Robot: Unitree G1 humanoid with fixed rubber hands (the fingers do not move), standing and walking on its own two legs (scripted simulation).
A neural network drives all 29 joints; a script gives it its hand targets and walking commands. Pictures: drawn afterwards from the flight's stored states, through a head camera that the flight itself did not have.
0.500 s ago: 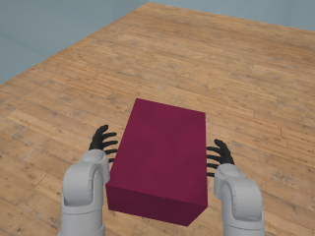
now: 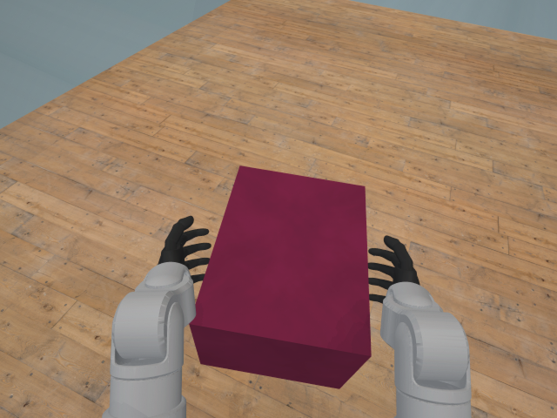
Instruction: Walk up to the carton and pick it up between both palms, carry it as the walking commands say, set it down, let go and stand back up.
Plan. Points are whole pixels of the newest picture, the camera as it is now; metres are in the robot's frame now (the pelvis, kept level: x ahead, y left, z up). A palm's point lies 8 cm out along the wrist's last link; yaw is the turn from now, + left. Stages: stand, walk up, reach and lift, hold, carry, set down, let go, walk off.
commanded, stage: carry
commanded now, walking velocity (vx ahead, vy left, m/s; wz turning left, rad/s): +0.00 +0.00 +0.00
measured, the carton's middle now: (286, 270) +0.34 -0.01 +0.02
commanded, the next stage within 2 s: none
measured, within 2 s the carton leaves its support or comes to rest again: neither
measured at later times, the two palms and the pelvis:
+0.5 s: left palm (155, 290) +0.24 +0.15 +0.12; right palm (400, 310) +0.23 -0.13 +0.11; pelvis -0.02 +0.01 +0.00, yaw +0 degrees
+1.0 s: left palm (153, 302) +0.23 +0.16 +0.11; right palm (398, 323) +0.22 -0.13 +0.10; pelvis -0.03 +0.01 +0.00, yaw +0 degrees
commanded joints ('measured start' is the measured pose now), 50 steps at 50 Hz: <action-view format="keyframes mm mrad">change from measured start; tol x4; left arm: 1 -339 -1013 -612 -120 -360 -3 -236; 23 -342 -992 -575 -9 -341 19 -238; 50 -377 -1045 -582 2 -349 -13 -265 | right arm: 1 -467 1011 561 -123 439 -73 285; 5 -457 993 538 -74 421 -62 281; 10 -516 989 542 -99 426 -64 275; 50 -574 1034 540 -74 422 -93 294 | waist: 1 29 118 -382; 7 26 27 -343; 28 21 43 -249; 50 22 47 -275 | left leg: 1 164 102 -42 42 652 26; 4 120 83 -31 25 518 13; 9 100 82 -36 14 445 13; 28 64 85 -70 -40 286 23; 50 75 88 -72 -37 344 31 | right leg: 1 127 -127 91 6 572 -6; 4 153 -146 99 4 679 -9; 7 150 -145 94 -3 674 -4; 14 92 -145 88 -35 453 -2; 33 34 -141 89 -63 290 -14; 50 50 -137 93 -59 375 -20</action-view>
